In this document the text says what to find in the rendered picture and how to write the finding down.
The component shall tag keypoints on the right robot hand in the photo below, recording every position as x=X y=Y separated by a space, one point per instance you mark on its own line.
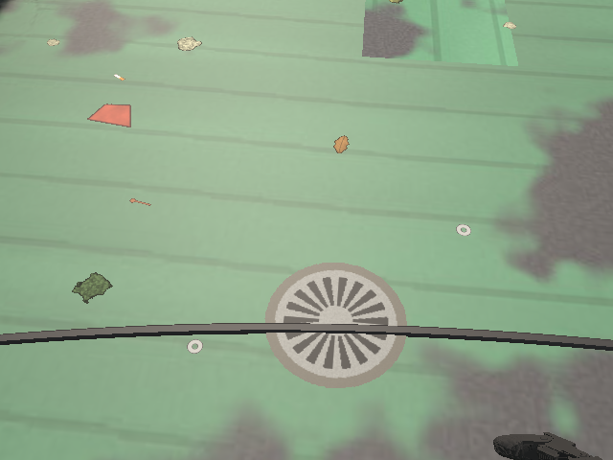
x=539 y=447

